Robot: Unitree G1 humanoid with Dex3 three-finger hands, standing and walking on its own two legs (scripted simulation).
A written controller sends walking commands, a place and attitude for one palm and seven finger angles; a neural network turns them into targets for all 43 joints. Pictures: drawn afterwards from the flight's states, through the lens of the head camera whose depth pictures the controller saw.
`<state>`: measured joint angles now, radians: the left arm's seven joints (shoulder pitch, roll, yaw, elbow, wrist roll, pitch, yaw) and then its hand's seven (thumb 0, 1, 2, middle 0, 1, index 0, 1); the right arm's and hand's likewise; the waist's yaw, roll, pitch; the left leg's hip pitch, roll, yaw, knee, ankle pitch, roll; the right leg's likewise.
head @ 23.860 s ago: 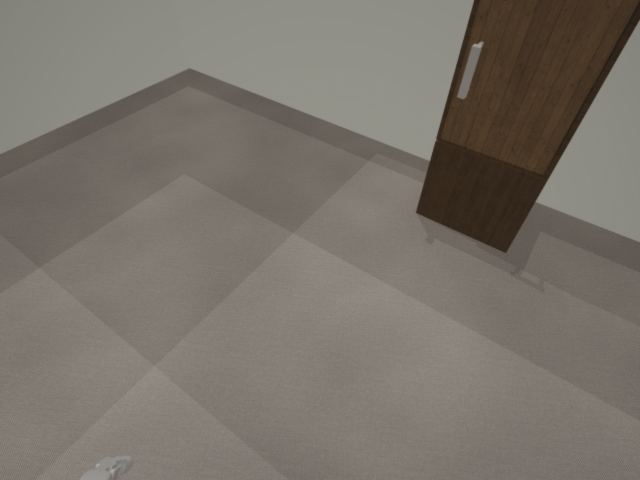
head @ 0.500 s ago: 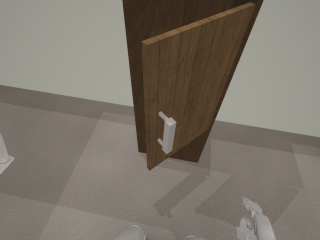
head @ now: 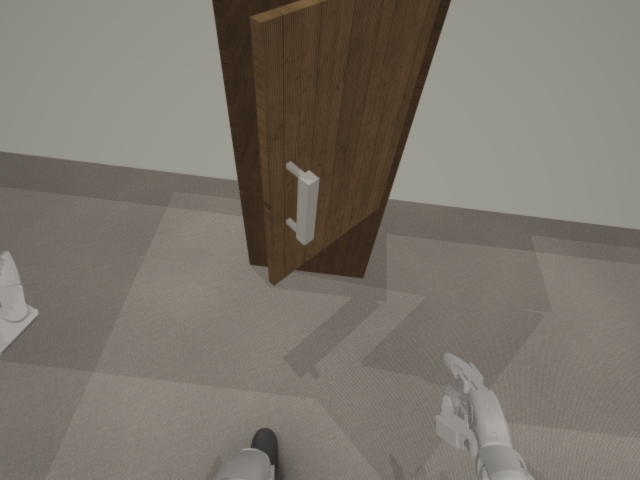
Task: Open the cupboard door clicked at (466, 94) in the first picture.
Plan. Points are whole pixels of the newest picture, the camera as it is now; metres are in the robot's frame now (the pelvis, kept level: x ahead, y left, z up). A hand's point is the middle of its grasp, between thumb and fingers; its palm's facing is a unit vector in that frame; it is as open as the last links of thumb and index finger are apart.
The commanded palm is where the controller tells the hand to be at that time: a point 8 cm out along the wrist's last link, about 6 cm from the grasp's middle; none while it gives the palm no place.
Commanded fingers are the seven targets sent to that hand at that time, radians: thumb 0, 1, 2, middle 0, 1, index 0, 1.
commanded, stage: stop stepping back and stand still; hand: left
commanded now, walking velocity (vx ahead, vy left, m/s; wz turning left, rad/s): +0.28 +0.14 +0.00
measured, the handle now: (298, 204) +0.55 +0.08 -0.05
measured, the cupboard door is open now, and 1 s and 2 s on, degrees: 49 49 49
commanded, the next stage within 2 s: let the arm hang, fingers relaxed in 1.26 s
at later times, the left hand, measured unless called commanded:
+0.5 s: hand (23, 411) +0.15 +0.23 +0.18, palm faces +0.41 -0.79 -0.45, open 7.4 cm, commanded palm +0.10 +0.27 +0.19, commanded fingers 0.00 0.90 0.90 -0.20 -0.30 -0.20 -0.30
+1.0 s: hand out of the picture +0.12 +0.29 +0.17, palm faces +0.45 -0.78 -0.44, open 7.4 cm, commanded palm +0.06 +0.32 +0.19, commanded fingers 0.00 0.90 0.90 -0.20 -0.30 -0.20 -0.30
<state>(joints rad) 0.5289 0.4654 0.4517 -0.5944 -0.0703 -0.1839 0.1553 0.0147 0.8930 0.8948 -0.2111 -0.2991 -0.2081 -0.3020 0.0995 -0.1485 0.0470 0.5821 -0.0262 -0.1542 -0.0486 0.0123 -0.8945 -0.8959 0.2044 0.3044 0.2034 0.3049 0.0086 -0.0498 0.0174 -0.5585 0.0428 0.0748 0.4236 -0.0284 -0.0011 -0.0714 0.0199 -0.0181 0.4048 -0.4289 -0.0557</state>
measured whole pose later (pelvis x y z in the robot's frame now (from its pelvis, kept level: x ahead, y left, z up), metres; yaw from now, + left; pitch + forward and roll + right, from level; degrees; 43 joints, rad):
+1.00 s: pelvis -0.08 +0.02 +0.02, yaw +0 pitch -1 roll -1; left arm 0.53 0.39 0.40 -0.43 -0.03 -0.18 0.15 0.02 0.89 0.89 -0.22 -0.30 -0.21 -0.30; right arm 0.22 -0.20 0.02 0.62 -0.01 -0.14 -0.08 0.01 -0.90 -0.90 0.20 0.30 0.20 0.30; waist 0.02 0.00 0.00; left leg -0.23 0.02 0.06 0.45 -0.20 0.02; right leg -0.21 0.00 -0.07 0.39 -0.16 -0.01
